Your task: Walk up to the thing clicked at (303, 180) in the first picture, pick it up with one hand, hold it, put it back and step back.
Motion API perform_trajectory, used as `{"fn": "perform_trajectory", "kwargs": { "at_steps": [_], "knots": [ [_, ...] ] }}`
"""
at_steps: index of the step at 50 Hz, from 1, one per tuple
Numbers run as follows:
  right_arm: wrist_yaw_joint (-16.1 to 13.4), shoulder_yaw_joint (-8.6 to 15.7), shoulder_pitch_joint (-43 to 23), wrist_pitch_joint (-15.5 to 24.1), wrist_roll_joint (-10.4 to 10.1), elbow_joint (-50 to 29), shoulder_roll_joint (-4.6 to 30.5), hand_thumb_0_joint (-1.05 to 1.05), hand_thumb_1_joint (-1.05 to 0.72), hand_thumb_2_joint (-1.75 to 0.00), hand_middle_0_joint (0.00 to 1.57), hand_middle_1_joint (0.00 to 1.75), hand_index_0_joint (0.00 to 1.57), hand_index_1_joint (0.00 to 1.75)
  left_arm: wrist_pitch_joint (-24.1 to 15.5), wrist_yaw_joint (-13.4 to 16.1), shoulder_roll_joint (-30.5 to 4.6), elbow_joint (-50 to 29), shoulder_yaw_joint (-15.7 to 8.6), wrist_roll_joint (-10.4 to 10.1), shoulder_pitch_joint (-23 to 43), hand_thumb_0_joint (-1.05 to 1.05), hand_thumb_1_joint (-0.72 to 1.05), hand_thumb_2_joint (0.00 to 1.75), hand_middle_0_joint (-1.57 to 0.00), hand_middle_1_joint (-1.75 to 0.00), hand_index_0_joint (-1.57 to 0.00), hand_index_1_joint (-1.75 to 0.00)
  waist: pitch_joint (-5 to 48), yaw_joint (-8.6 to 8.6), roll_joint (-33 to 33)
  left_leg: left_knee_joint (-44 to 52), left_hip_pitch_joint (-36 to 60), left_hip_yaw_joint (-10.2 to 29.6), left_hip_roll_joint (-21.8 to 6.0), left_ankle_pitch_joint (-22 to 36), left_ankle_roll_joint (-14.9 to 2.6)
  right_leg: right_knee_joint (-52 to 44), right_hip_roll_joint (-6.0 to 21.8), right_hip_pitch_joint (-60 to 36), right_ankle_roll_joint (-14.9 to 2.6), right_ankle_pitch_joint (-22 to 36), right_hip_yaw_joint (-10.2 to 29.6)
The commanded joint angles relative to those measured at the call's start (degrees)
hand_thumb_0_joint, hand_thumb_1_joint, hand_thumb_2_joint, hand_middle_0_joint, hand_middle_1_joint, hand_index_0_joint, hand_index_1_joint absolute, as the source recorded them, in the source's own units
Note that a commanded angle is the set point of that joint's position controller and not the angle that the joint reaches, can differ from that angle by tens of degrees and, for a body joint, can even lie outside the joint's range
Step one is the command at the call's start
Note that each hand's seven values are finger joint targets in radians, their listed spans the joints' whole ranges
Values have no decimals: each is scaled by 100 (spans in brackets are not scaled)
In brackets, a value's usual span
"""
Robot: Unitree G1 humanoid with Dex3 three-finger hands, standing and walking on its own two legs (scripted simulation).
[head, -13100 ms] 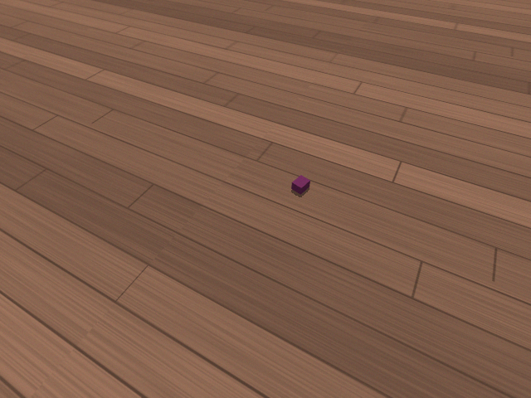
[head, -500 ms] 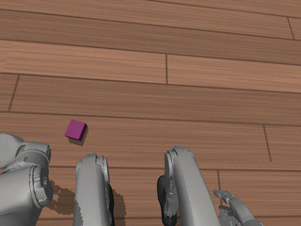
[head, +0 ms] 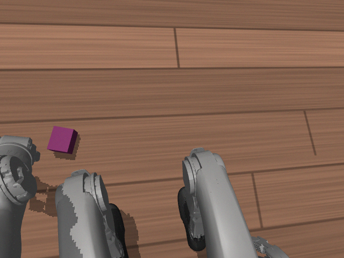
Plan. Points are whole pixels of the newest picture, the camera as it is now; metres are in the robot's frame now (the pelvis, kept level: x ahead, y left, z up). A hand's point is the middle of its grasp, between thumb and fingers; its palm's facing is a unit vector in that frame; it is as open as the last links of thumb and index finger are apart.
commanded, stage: rise first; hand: left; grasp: from above
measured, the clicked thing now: (63, 140) +0.46 +0.27 -0.34
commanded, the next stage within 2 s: none
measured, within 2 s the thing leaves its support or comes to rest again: neither
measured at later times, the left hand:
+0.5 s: hand (21, 149) +0.41 +0.32 -0.19, palm faces +0.00 -0.46 -0.89, open 13.8 cm
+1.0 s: hand (26, 147) +0.42 +0.32 -0.21, palm faces -0.01 -0.46 -0.89, open 13.6 cm
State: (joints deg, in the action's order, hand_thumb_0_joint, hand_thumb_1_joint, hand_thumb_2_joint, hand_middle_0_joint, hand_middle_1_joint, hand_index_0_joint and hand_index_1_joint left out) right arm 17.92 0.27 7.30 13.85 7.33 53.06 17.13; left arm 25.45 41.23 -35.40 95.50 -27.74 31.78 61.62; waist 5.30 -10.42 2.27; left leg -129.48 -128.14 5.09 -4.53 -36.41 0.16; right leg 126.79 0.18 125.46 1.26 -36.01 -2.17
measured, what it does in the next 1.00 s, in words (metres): stands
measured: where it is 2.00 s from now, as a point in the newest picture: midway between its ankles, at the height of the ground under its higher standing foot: (156, 238)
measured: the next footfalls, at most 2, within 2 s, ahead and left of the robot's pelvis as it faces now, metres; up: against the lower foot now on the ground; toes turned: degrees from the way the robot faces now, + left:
none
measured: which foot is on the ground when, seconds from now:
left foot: down 0.00-1.00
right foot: down 0.00-1.00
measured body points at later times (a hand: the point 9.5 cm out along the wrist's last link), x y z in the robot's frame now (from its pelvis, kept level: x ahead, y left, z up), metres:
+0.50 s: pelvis +0.00 +0.00 -0.03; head +0.25 +0.03 +0.35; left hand +0.41 +0.34 -0.14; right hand +0.02 -0.27 -0.14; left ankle +0.09 +0.13 -0.33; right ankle +0.11 -0.12 -0.33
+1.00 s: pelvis +0.00 +0.00 -0.04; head +0.26 +0.04 +0.33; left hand +0.42 +0.34 -0.16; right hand +0.01 -0.27 -0.14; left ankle +0.09 +0.13 -0.33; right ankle +0.11 -0.12 -0.33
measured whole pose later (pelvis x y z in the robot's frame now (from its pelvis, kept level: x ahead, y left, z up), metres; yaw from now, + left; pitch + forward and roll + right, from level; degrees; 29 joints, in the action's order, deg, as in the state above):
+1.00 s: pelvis +0.00 +0.00 -0.04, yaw -3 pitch +31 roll -8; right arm 22.9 -3.5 6.4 13.3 9.7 51.8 19.9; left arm 26.0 42.5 -42.9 95.9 -31.2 32.7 65.0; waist -3.4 -14.0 0.1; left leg -137.6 -132.2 9.7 -4.2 -37.2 0.8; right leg 132.3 -0.6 127.9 1.2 -35.7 -5.5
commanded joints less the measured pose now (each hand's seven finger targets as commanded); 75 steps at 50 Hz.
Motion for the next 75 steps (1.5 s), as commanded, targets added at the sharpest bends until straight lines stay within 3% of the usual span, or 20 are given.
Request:
{"fn": "perform_trajectory", "kwargs": {
  "at_steps": [1,5,8,11,14,17,22,23,24,34,42,48,56,58,59,60,64,66,70,75],
  "knots": [
    [91,271,1291,112,-6,-56,1353,0,-91,-90,20,30,20,30,-70,238,-1525,-431,9,115,1759,0,-45,95,-13,-100,-13,-101,3525,-196,536,974,2235,-466,213,640,-79,-1469,-184,-2212,-105,842,-403],
    [150,191,1333,119,31,-32,1377,0,-91,-90,20,30,20,30,-66,212,-1743,-458,-57,191,1926,0,-44,95,-13,-101,-13,-101,3675,-273,670,809,2263,-459,206,606,-85,-1415,-200,-2200,-97,827,-451],
    [175,216,1333,78,24,-76,1473,0,-91,-90,20,30,20,30,-68,240,-2035,-534,-294,302,1871,0,-46,96,-12,-101,-12,-101,3924,-112,1102,816,2555,-437,170,680,-24,-1254,-231,-2158,-152,915,-521],
    [178,247,1363,7,59,-59,1531,0,-91,-90,20,30,20,30,-21,229,-2133,-724,-295,420,1853,0,-49,98,-11,-101,-10,-102,3797,-170,1274,837,2720,-334,131,749,8,-1087,-214,-1966,-179,982,-606],
    [176,251,1334,-39,60,-104,1567,0,-91,-90,20,30,20,30,11,180,-1996,-690,-233,366,1793,0,-50,99,-10,-101,-8,-103,3574,-289,1249,786,2596,-315,118,675,-17,-1119,-236,-1895,-174,953,-633],
    [208,204,1278,-50,63,-71,1529,0,-91,-90,20,30,20,30,1,210,-1958,-810,-231,338,1690,0,-51,100,-10,-101,-9,-103,3566,-239,1205,773,2466,-278,128,627,-25,-1042,-229,-1849,-173,904,-665],
    [264,120,1344,-60,119,-62,1494,0,-91,-90,20,30,20,30,-17,230,-1804,-783,-141,247,1745,0,-50,99,-9,-102,-8,-103,3302,-348,1201,778,2476,-144,116,603,-16,-952,-213,-1630,-184,894,-728],
    [248,196,1292,-55,98,-82,1663,0,-91,-90,20,30,20,30,1,253,-1844,-459,-238,194,1555,0,-51,99,-10,-101,-8,-103,3191,-309,1205,788,2440,-146,103,490,-7,-978,-238,-1557,-196,790,-720],
    [279,82,1376,-56,133,-88,1518,0,-91,-90,20,30,20,30,-22,248,-1890,-822,-153,231,1817,0,-50,99,-9,-102,-8,-104,3296,-371,1213,733,2475,-150,111,626,-15,-960,-233,-1675,-185,915,-718],
    [354,35,1225,-43,220,-6,1657,0,-91,-90,20,30,20,30,34,321,-2270,-663,-235,271,1859,0,-47,96,-12,-99,-11,-101,3102,-437,1145,576,2185,-172,154,368,-90,-970,-229,-1797,-133,686,-760],
    [443,46,1252,-37,179,-64,1778,0,-91,-91,20,30,20,30,75,336,-2217,-590,-279,258,1796,0,-46,95,-14,-96,-12,-98,3155,-436,1417,614,2327,-83,121,502,-41,-855,-272,-1773,-172,887,-821],
    [493,-50,1280,-15,226,48,1743,0,-91,-90,20,30,20,30,26,336,-2174,-648,-91,293,1999,0,-42,91,-18,-92,-16,-94,2935,-605,1391,558,2290,-44,122,445,-51,-819,-251,-1680,-164,861,-865],
    [547,-113,1280,8,220,34,1825,0,-92,-91,20,30,20,30,11,413,-2156,-499,-49,229,2018,0,-42,91,-19,-92,-17,-94,2905,-619,1414,524,2284,-21,124,351,-46,-834,-276,-1692,-183,780,-884],
    [574,-137,1374,24,212,-9,1837,0,-92,-91,20,30,20,30,-17,444,-2169,-412,-175,202,1904,0,-43,92,-18,-91,-16,-94,2986,-627,1389,537,2391,-13,108,496,-22,-831,-292,-1785,-180,909,-893],
    [568,-151,1283,30,242,46,1838,0,-92,-91,20,30,20,30,-9,443,-2240,-465,-58,227,2037,0,-42,91,-18,-92,-16,-94,2884,-657,1383,491,2251,-19,131,352,-60,-822,-275,-1721,-176,776,-901],
    [575,-176,1310,36,207,-28,1847,0,-92,-91,20,30,20,30,-21,455,-2258,-320,-187,213,1868,0,-44,92,-18,-91,-16,-94,2947,-611,1425,472,2340,-48,119,463,-42,-873,-300,-1768,-178,883,-866],
    [614,-214,1286,62,295,42,1862,0,-92,-91,20,30,20,30,-37,470,-2313,-402,-39,205,2123,0,-39,89,-20,-91,-18,-93,2719,-768,1189,376,2008,-88,156,435,-108,-884,-264,-1903,-115,873,-882],
    [632,-232,1327,70,284,39,1888,0,-92,-91,20,30,20,30,-35,499,-2337,-241,-184,153,1854,0,-39,89,-22,-88,-20,-90,2837,-685,1197,412,2174,-46,133,515,-87,-885,-288,-1987,-125,934,-903],
    [674,-237,1210,81,302,16,1939,0,-92,-91,20,30,20,30,23,525,-2423,-359,-101,179,1975,0,-38,88,-23,-87,-21,-90,2727,-733,1390,469,2257,14,137,338,-91,-816,-262,-1836,-136,828,-974],
    [720,-296,1308,81,284,-24,1950,0,-92,-91,20,30,20,30,-13,602,-2402,-381,-219,163,1886,0,-38,88,-25,-83,-22,-87,2882,-723,1511,482,2393,50,91,503,-35,-785,-306,-1909,-171,991,-974]
  ]
}}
